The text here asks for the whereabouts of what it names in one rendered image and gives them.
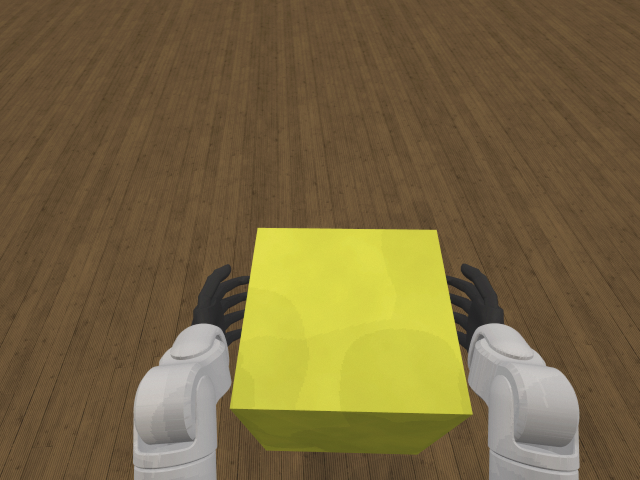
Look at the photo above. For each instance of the robot right forearm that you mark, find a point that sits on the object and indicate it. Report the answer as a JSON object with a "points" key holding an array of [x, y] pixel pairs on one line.
{"points": [[533, 414]]}

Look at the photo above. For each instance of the robot right hand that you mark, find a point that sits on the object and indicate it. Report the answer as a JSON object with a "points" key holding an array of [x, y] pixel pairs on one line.
{"points": [[481, 309]]}

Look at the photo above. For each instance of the carton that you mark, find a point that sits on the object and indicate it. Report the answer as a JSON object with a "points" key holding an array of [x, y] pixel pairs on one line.
{"points": [[349, 343]]}

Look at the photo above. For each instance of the robot left hand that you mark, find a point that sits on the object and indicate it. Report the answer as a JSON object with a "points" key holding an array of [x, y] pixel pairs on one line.
{"points": [[211, 307]]}

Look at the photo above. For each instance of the robot left forearm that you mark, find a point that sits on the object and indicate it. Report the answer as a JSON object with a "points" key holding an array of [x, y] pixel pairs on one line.
{"points": [[175, 426]]}

